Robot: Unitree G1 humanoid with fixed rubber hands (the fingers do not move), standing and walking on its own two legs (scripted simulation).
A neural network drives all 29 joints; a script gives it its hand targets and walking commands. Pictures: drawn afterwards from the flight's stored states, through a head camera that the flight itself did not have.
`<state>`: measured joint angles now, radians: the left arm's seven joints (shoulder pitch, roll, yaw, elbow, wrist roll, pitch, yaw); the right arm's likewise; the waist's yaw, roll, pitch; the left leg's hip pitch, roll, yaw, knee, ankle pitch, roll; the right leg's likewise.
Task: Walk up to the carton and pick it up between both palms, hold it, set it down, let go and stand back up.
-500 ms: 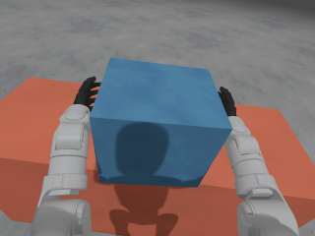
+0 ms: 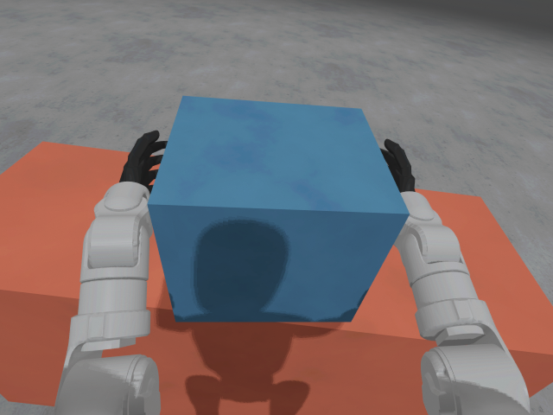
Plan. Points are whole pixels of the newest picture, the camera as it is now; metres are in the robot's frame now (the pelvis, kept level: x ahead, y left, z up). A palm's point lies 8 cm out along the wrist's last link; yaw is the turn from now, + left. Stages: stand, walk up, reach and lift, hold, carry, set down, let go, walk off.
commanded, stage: reach and lift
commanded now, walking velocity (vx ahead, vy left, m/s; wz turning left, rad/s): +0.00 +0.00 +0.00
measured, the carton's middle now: (270, 213) +0.38 +0.00 +0.14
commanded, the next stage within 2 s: hold in 0.18 s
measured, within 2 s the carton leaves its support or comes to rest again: neither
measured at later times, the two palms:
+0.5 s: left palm (127, 179) +0.35 +0.19 +0.22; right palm (402, 184) +0.36 -0.17 +0.22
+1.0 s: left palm (128, 178) +0.35 +0.19 +0.22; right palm (402, 183) +0.36 -0.17 +0.22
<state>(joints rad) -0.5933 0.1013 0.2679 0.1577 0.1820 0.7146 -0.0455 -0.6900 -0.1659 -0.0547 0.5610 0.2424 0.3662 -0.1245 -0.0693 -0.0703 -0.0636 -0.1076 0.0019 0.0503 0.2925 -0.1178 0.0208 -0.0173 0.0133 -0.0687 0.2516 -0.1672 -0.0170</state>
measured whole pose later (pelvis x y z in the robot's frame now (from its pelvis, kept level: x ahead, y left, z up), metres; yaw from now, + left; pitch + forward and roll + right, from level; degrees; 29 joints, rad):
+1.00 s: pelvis -0.01 +0.00 +0.00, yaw +0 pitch -4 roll -1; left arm -0.63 0.10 0.29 0.11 0.19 0.81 -0.06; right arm -0.73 -0.18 -0.06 0.53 0.25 0.46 -0.13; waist -0.07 -0.06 -0.09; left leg -0.12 0.01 0.05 0.30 -0.11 0.02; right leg -0.03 0.02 -0.07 0.25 -0.16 -0.02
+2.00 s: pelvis -0.01 +0.00 +0.00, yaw +0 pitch -4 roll +0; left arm -0.64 0.10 0.30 0.13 0.20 0.80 -0.06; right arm -0.74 -0.18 -0.06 0.55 0.25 0.45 -0.13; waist -0.06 -0.04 -0.08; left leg -0.11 0.01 0.05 0.29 -0.11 0.02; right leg -0.02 0.02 -0.06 0.25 -0.16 -0.02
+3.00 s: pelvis -0.01 +0.00 +0.00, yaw +0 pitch -4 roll -1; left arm -0.64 0.10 0.29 0.13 0.20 0.81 -0.06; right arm -0.74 -0.18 -0.06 0.56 0.25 0.45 -0.13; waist -0.06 -0.05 -0.08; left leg -0.11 0.01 0.05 0.29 -0.11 0.02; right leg -0.03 0.02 -0.06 0.26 -0.16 -0.02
